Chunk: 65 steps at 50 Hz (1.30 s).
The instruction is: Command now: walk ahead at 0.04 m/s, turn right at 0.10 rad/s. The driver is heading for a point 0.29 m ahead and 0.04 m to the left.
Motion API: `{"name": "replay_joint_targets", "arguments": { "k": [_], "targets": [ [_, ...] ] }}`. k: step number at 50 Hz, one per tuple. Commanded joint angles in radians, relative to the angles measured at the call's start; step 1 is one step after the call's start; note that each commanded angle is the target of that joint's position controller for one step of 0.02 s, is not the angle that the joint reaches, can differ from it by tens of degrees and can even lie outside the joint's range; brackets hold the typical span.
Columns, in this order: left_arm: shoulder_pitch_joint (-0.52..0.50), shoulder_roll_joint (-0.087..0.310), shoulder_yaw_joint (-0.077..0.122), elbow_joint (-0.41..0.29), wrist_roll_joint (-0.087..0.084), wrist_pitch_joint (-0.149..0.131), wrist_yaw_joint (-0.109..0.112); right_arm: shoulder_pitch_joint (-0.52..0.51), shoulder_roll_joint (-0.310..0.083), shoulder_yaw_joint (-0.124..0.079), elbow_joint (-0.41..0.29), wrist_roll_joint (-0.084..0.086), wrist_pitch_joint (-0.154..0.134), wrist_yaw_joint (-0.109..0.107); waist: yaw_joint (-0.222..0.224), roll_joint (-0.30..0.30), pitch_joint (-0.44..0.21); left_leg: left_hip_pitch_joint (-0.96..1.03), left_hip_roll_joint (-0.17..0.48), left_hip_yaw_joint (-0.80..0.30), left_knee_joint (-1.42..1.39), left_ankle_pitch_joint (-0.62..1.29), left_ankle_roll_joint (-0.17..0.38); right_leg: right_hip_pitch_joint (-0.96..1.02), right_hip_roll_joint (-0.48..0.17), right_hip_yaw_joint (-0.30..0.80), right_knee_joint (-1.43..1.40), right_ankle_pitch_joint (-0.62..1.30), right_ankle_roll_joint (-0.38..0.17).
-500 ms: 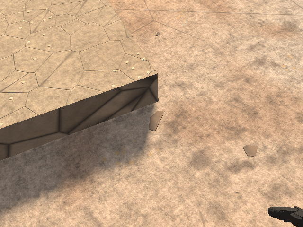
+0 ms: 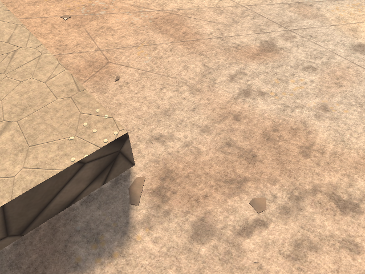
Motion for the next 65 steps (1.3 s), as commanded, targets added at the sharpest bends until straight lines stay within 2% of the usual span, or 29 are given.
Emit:
{"name": "replay_joint_targets", "arguments": {
  "k": [1,3,5,10,21,36,50,51,52,54,55,56,57,58,59,60,61,62,63,64,65],
  "targets": [
    [-0.036,0.089,0.019,-0.061,0.014,-0.028,-0.008,-0.033,-0.091,-0.016,-0.046,-0.010,-0.013,-0.003,-0.003,-0.143,-0.038,0.080,0.031,-0.031,-0.047,-0.062,-0.019,-0.055,-0.089,0.118,-0.201,-0.175,-0.072],
    [-0.022,0.105,0.021,-0.055,0.006,-0.043,-0.008,-0.017,-0.112,-0.020,-0.026,-0.006,-0.010,-0.009,0.003,-0.110,-0.016,0.061,0.043,-0.046,-0.054,-0.030,-0.004,-0.034,-0.070,0.095,-0.167,-0.069,-0.046],
    [0.010,0.107,0.021,-0.044,-0.003,-0.049,-0.004,-0.013,-0.108,-0.019,-0.010,-0.001,-0.014,-0.009,0.012,-0.070,-0.033,0.056,0.048,-0.050,-0.057,-0.002,0.003,0.009,-0.063,0.082,-0.131,0.030,-0.045],
    [0.011,0.094,0.019,-0.039,-0.006,-0.048,0.000,-0.012,-0.104,-0.017,0.033,0.006,-0.013,-0.013,0.015,-0.030,-0.059,0.084,0.053,-0.050,-0.043,0.063,-0.003,0.044,-0.051,0.066,-0.102,0.146,-0.051],
    [0.023,0.080,0.023,0.023,-0.011,-0.053,-0.002,-0.018,-0.116,-0.022,0.121,0.013,0.010,-0.035,0.007,-0.019,-0.064,0.138,0.061,-0.054,-0.033,0.119,-0.003,0.061,-0.033,0.041,-0.108,0.236,-0.047],
    [0.045,0.077,0.018,0.158,-0.016,-0.058,0.010,-0.019,-0.106,-0.025,0.216,0.014,0.022,-0.052,0.005,-0.019,-0.028,0.143,0.052,-0.048,-0.063,0.079,-0.006,0.058,-0.018,0.019,-0.150,0.169,-0.037],
    [0.068,0.060,0.005,0.274,-0.019,-0.058,0.014,0.032,-0.085,-0.023,0.263,0.015,0.023,-0.063,0.009,-0.015,-0.006,0.133,0.044,-0.041,-0.079,0.051,-0.007,0.047,-0.008,0.005,-0.177,0.110,-0.036],
    [0.086,0.056,0.004,0.290,-0.020,-0.057,0.015,0.053,-0.074,-0.021,0.274,0.015,0.024,-0.063,0.010,-0.022,-0.027,0.139,0.028,-0.023,-0.072,-0.042,-0.005,0.055,-0.001,-0.001,-0.187,0.001,-0.040],
    [0.092,0.072,0.010,0.296,-0.027,-0.053,0.018,0.059,-0.075,-0.023,0.277,0.022,0.025,-0.065,0.015,-0.034,-0.012,0.112,0.001,0.005,-0.038,-0.188,0.002,0.039,0.005,0.006,-0.197,-0.186,-0.058],
    [0.103,0.111,0.023,0.291,-0.036,-0.053,0.020,0.036,-0.078,-0.026,0.257,0.026,0.016,-0.065,0.034,-0.081,0.068,-0.013,-0.022,0.027,0.047,-0.394,0.018,-0.017,-0.055,0.103,-0.259,-0.507,-0.116],
    [0.134,0.138,0.032,0.297,-0.041,-0.062,0.017,0.011,-0.055,-0.021,0.239,0.025,0.002,-0.060,0.051,-0.135,0.092,-0.068,-0.030,0.044,0.130,-0.353,0.018,-0.009,-0.130,0.215,-0.314,-0.586,-0.159],
    [0.151,0.164,0.043,0.302,-0.047,-0.072,0.016,0.007,-0.038,-0.018,0.229,0.029,-0.014,-0.050,0.057,-0.191,0.103,-0.121,-0.020,0.041,0.236,-0.283,0.025,0.008,-0.217,0.333,-0.376,-0.620,-0.208],
    [0.132,0.158,0.043,0.297,-0.045,-0.081,0.016,-0.003,-0.038,-0.017,0.220,0.030,-0.029,-0.042,0.055,-0.190,0.137,-0.148,0.014,-0.003,0.291,-0.249,0.040,-0.011,-0.264,0.391,-0.392,-0.532,-0.237],
    [0.093,0.138,0.037,0.287,-0.038,-0.087,0.015,0.011,-0.034,-0.017,0.220,0.033,-0.039,-0.037,0.034,-0.174,0.140,-0.155,0.030,-0.020,0.282,-0.271,0.054,0.000,-0.263,0.369,-0.363,-0.391,-0.234],
    [0.047,0.122,0.032,0.277,-0.041,-0.088,0.012,0.046,-0.023,-0.014,0.227,0.034,-0.045,-0.032,0.004,-0.156,0.129,-0.105,0.034,-0.016,0.179,-0.272,0.065,0.003,-0.230,0.295,-0.307,-0.233,-0.206],
    [0.002,0.108,0.027,0.270,-0.046,-0.083,0.009,0.107,-0.020,-0.015,0.250,0.028,-0.049,-0.030,-0.033,-0.135,0.093,0.028,0.012,0.011,0.021,-0.177,0.066,-0.024,-0.171,0.194,-0.235,-0.078,-0.160],
    [0.008,0.094,0.024,0.274,-0.046,-0.080,0.009,0.152,-0.044,-0.024,0.273,0.015,-0.045,-0.030,-0.037,-0.092,0.053,0.139,-0.003,0.001,-0.048,-0.028,0.050,-0.042,-0.108,0.118,-0.149,0.060,-0.113],
    [0.042,0.060,0.014,0.279,-0.031,-0.080,0.012,0.201,-0.105,-0.037,0.277,0.009,-0.039,-0.034,-0.022,0.047,-0.013,0.244,0.107,-0.142,-0.098,0.181,0.057,-0.073,-0.023,0.012,0.015,0.073,-0.050],
    [0.088,-0.002,0.000,0.276,-0.018,-0.076,0.026,0.229,-0.149,-0.038,0.284,0.013,-0.033,-0.031,0.003,0.227,-0.067,0.275,0.237,-0.332,-0.140,0.253,0.159,-0.122,0.051,-0.057,0.105,-0.149,0.015],
    [0.083,0.016,0.001,0.283,-0.025,-0.068,0.033,0.226,-0.087,-0.016,0.278,0.003,-0.036,-0.028,-0.005,0.216,-0.055,0.252,0.311,-0.437,-0.172,0.327,0.230,-0.120,0.018,-0.012,0.185,-0.307,0.039],
    [0.071,0.034,0.006,0.283,-0.037,-0.063,0.034,0.199,-0.068,-0.007,0.270,0.000,-0.043,-0.030,0.004,0.169,-0.030,0.247,0.322,-0.419,-0.163,0.399,0.249,-0.151,0.000,0.009,0.275,-0.355,0.050]
  ]
}}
